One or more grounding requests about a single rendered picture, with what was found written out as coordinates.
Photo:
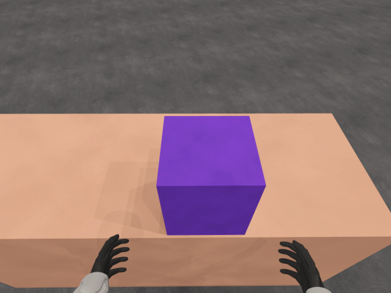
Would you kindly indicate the robot left hand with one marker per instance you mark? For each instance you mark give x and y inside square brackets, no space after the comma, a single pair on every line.
[104,261]

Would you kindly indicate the robot right hand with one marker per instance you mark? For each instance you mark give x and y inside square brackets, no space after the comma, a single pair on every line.
[307,274]

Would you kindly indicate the left robot forearm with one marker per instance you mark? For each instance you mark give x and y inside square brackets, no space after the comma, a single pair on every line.
[95,282]

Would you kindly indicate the carton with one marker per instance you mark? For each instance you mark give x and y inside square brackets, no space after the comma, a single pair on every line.
[210,178]

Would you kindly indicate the pedestal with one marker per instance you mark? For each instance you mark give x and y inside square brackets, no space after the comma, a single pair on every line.
[69,182]

